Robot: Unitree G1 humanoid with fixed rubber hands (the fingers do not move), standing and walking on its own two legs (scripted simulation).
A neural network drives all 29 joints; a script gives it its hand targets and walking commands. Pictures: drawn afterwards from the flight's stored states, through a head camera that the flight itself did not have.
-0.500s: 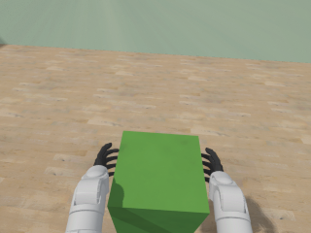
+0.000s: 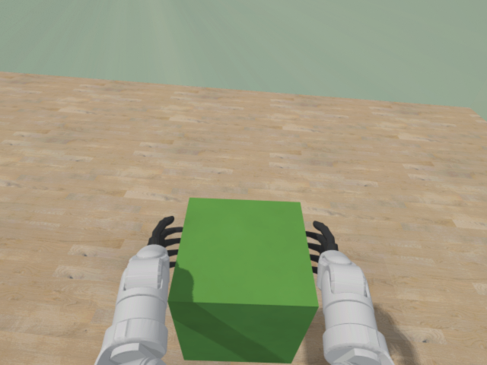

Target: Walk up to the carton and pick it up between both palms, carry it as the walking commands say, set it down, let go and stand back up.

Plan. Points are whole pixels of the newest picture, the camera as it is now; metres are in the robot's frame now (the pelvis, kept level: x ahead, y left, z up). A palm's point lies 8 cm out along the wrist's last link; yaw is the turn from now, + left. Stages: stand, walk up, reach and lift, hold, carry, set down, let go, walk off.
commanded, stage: set down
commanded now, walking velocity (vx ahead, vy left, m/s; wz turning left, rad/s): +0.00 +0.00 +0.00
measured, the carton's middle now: (241, 282) +0.31 -0.01 -0.03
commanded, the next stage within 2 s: none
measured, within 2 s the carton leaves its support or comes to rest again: neither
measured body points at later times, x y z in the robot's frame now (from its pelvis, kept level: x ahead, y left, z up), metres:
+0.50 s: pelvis +0.01 +0.01 -0.02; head +0.08 +0.00 +0.43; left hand +0.34 +0.14 -0.06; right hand +0.33 -0.17 -0.06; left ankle +0.04 +0.10 -0.73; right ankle +0.04 -0.10 -0.73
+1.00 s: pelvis -0.02 +0.00 -0.08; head +0.14 -0.01 +0.34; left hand +0.37 +0.14 -0.15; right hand +0.35 -0.17 -0.15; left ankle +0.04 +0.11 -0.73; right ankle +0.04 -0.10 -0.73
